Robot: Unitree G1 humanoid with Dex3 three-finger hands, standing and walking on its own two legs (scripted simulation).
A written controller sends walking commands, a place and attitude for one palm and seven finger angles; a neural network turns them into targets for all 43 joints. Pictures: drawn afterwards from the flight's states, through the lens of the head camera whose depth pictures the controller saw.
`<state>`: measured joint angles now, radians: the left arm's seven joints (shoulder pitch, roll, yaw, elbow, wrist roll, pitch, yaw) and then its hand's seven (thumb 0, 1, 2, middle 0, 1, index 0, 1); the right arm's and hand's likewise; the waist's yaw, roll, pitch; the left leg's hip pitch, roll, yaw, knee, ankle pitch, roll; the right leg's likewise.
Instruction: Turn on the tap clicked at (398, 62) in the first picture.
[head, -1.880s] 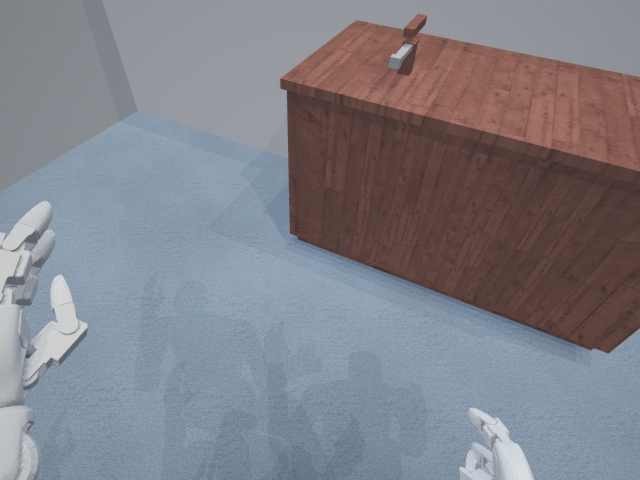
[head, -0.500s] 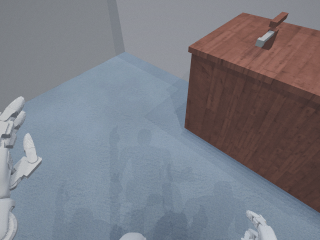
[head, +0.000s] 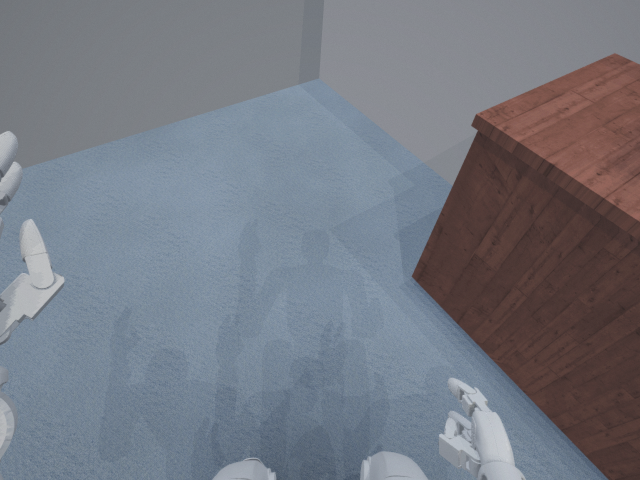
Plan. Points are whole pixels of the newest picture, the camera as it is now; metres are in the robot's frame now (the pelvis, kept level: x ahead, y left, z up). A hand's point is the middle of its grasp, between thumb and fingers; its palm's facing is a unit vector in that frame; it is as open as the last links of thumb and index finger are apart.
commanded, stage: walk to a spot facing it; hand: left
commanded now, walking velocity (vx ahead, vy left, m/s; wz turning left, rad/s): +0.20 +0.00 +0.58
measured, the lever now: out of the picture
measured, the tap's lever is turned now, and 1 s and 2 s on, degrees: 0 0 0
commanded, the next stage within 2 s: turn to face it in 0.02 s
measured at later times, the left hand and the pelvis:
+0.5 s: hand (169, 254) +0.27 +0.15 +0.19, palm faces +0.41 -0.86 -0.30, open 7.5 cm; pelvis +0.05 -0.07 +0.01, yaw +1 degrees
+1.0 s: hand (247, 230) +0.30 +0.09 +0.20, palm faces +0.12 -0.90 -0.42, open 7.5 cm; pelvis +0.02 -0.07 +0.02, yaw -18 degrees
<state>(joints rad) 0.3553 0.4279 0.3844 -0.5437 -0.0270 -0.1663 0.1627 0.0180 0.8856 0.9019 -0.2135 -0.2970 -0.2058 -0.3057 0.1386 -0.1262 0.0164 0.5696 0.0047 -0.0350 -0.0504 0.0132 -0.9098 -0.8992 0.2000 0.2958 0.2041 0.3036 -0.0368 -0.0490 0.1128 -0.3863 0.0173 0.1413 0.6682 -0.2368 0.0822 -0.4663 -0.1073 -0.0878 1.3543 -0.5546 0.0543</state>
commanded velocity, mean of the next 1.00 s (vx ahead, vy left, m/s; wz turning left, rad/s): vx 0.02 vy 0.00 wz -0.49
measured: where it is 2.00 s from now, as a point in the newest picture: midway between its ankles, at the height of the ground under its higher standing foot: outside the picture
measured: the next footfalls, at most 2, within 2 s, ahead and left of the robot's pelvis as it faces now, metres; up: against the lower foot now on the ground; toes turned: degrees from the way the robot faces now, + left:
right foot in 0.34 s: +0.12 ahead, -0.16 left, +0.00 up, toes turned -2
left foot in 0.72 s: +0.11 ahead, +0.06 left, +0.00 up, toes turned -1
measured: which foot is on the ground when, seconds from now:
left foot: down 0.00-0.36, up 0.38-0.70, down 0.72-1.00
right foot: up 0.00-0.32, down 0.34-0.74, up 0.76-1.00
